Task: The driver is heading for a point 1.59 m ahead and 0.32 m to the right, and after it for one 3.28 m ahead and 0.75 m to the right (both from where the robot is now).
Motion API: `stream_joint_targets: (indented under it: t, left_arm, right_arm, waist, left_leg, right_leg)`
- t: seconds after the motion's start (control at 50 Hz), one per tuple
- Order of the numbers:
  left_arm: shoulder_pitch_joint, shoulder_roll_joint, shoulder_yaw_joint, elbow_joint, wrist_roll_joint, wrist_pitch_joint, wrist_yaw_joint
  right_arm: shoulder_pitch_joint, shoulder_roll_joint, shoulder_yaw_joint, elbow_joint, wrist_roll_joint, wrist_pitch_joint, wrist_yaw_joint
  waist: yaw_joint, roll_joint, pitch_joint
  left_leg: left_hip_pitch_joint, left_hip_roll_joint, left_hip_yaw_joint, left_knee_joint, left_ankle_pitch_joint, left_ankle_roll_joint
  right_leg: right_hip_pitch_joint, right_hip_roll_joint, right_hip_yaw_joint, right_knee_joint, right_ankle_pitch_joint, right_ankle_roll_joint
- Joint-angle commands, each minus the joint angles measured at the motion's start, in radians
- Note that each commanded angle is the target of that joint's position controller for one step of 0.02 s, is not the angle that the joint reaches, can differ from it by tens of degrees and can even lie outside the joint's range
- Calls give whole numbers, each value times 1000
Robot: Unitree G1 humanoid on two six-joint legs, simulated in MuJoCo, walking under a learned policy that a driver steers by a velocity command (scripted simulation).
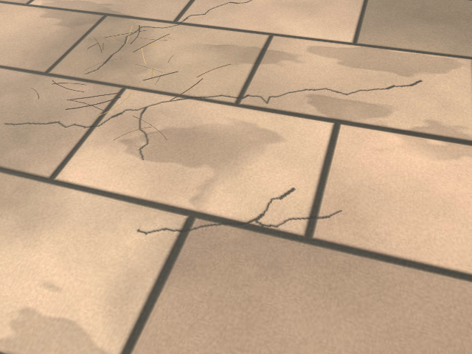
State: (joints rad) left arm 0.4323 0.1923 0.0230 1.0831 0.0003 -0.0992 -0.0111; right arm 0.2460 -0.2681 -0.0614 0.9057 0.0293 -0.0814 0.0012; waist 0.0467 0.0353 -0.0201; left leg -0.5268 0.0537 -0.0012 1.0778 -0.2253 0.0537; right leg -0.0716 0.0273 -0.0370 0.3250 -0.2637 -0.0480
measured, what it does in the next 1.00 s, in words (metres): walks ahead, turning right: left foot, then right foot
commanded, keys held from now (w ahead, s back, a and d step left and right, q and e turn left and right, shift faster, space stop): w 0.26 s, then w+e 0.74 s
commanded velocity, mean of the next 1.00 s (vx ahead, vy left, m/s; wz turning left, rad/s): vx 0.48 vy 0.00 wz -0.31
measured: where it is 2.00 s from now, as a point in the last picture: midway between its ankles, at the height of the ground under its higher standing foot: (335, 211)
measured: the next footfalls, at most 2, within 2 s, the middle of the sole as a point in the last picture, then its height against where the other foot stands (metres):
left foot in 0.30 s outside the picture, level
right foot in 0.86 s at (315, 326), level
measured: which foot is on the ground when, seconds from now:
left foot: up 0.00-0.28, down 0.30-0.88, up 0.90-1.00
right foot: down 0.00-0.30, up 0.32-0.84, down 0.86-1.00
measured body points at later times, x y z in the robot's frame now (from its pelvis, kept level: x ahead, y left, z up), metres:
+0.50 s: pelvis +0.28 +0.06 -0.01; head +0.30 +0.06 +0.44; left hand +0.34 +0.33 -0.14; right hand +0.34 -0.21 -0.13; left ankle +0.31 +0.14 -0.75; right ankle +0.23 -0.09 -0.65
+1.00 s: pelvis +0.55 -0.04 -0.02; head +0.59 -0.06 +0.43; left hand +0.76 +0.17 -0.12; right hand +0.56 -0.34 -0.14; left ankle +0.51 +0.14 -0.64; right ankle +0.59 -0.12 -0.75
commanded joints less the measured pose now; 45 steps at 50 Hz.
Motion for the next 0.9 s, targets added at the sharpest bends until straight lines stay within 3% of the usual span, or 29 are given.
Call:
stream_joint_targets:
  t: [0.02,0.1,0.16,0.22,0.26,0.28,0.3,0.32,0.34,0.36,0.38,0.4,0.42,0.44,0.46,0.48,0.54,0.64,0.74,0.76,0.8,0.82,0.84,0.86,0.88,0.9]
  left_arm:
    - [53,112,6,-31,6,2,11]
    - [72,152,8,-45,7,13,29]
    - [109,166,15,-35,-6,12,32]
    - [106,177,26,-32,-15,19,33]
    - [80,201,38,-43,-9,29,34]
    - [70,205,41,-48,-3,37,33]
    - [44,197,36,-64,2,44,30]
    - [50,149,17,-97,20,42,26]
    - [197,-14,-22,-90,-5,22,15]
    - [99,116,11,-91,-38,-1,14]
    - [-5,167,30,-133,-62,-10,18]
    - [-51,162,33,-142,-56,-11,29]
    - [-56,142,41,-143,-41,-3,36]
    - [-34,122,45,-136,-34,11,34]
    - [1,88,44,-136,-41,26,31]
    - [-5,84,47,-140,-42,39,32]
    - [-101,99,55,-198,-32,63,35]
    - [-269,91,49,-268,-22,40,3]
    - [-438,78,32,-365,-22,36,-35]
    - [-452,84,33,-384,-24,36,-43]
    - [-426,115,46,-407,-26,40,-54]
    - [-371,141,60,-406,-27,44,-56]
    - [-257,183,83,-386,-31,47,-54]
    - [-85,247,119,-345,-32,49,-40]
    - [19,354,151,-323,-29,61,-15]
    - [-21,395,147,-357,-20,45,-20]
  right_arm:
    - [-96,-34,-9,-70,-9,-10,13]
    - [-277,2,14,-136,-5,-9,20]
    - [-357,-12,20,-167,2,-11,33]
    - [-390,-34,17,-190,3,-19,48]
    - [-319,-73,-1,-179,1,-23,50]
    - [-211,-108,-20,-152,1,-23,44]
    - [-24,-152,-44,-101,6,-20,32]
    - [168,-233,-63,-64,-11,-15,16]
    - [199,-250,-59,-40,-25,-15,29]
    - [147,-144,-33,-44,-21,-18,29]
    - [48,-107,-21,-54,-18,-24,26]
    - [-34,-85,-14,-63,-19,-32,28]
    - [-71,-63,-9,-58,-28,-40,32]
    - [-76,-34,-2,-44,-42,-48,37]
    - [-84,-35,-5,-32,-45,-48,36]
    - [-83,-32,-6,-21,-40,-52,34]
    - [-70,-74,-15,-2,-42,-56,16]
    - [-17,-118,-20,8,-45,-42,-13]
    - [92,-152,-30,35,-25,-7,-22]
    - [95,-159,-33,34,-21,3,-22]
    - [68,-185,-41,17,-19,18,-25]
    - [54,-200,-45,8,-17,26,-29]
    - [38,-209,-48,-1,-17,35,-32]
    - [23,-201,-42,-13,-13,36,-34]
    - [60,-123,-18,-49,-37,23,-30]
    - [100,-32,16,-95,-33,-22,-12]
  waist:
    - [4,-118,121]
    - [36,-114,153]
    - [43,-120,184]
    - [16,-118,183]
    - [-42,-149,105]
    - [-102,-165,28]
    - [-197,-159,-81]
    - [-241,-28,-244]
    - [-144,249,-417]
    - [-175,140,-295]
    - [-147,98,-128]
    - [-109,5,-56]
    - [-77,-7,-12]
    - [-51,20,0]
    - [-24,53,-6]
    - [-19,45,15]
    - [-17,21,85]
    - [-62,-11,101]
    - [-126,-28,135]
    - [-122,-21,132]
    - [-83,17,85]
    - [-45,44,39]
    - [21,55,-24]
    - [110,31,-109]
    - [103,-152,-202]
    - [16,-281,-338]
  left_leg:
    - [-274,57,-4,-74,112,-25]
    - [-185,23,38,-352,246,-53]
    - [-137,4,42,-468,290,-39]
    - [-114,-5,28,-537,254,1]
    - [21,-49,51,-544,191,35]
    - [177,-84,69,-540,163,57]
    - [431,-79,56,-551,175,87]
    - [779,147,-205,-525,108,147]
    - [1026,375,-704,-705,-176,295]
    - [900,335,-713,-799,-248,236]
    - [734,311,-532,-821,-184,183]
    - [572,280,-400,-850,-38,157]
    - [457,249,-294,-883,47,142]
    - [383,206,-194,-891,163,112]
    - [365,199,-152,-920,133,123]
    - [334,189,-113,-945,138,129]
    - [308,202,-27,-990,174,149]
    - [386,167,119,-988,275,113]
    - [598,223,172,-918,373,105]
    - [632,234,183,-887,434,98]
    - [662,239,215,-777,739,74]
    - [666,236,228,-677,906,63]
    - [637,221,241,-513,1002,47]
    - [511,179,256,-275,902,8]
    - [171,92,258,76,355,-43]
    - [-151,-117,39,350,-367,-73]
  right_leg:
    - [108,-232,211,-211,226,-121]
    - [25,-206,126,-246,290,-118]
    - [44,-236,110,-259,289,-124]
    - [142,-276,95,-207,405,-110]
    - [197,-286,79,-86,723,-89]
    - [186,-272,75,52,904,-77]
    - [86,-228,58,265,921,-48]
    - [-181,-154,36,598,534,-23]
    - [-501,34,103,923,-281,21]
    - [-587,-13,206,1033,-284,4]
    - [-635,-61,173,1040,-186,-9]
    - [-583,-113,156,1000,-91,-9]
    - [-532,-142,152,955,-35,-6]
    - [-455,-167,170,922,-6,-13]
    - [-441,-173,161,901,3,-10]
    - [-448,-181,153,893,3,-9]
    - [-568,-195,165,821,89,11]
    - [-613,-167,97,518,331,19]
    - [-692,-145,16,349,283,-7]
    - [-689,-134,-1,332,242,-18]
    - [-585,-75,-59,316,149,-52]
    - [-495,-34,-88,322,99,-73]
    - [-345,11,-105,304,79,-103]
    - [-80,39,-72,224,140,-146]
    - [246,-170,281,205,100,-237]
    - [473,-377,872,26,-20,-423]
Velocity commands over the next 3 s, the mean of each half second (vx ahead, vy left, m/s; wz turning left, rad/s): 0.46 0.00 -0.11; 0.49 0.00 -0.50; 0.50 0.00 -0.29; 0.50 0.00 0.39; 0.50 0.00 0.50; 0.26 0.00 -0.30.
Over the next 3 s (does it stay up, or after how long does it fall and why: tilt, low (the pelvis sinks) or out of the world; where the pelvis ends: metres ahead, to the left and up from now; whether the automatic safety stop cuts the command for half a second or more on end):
stays up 1.55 -0.25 -0.02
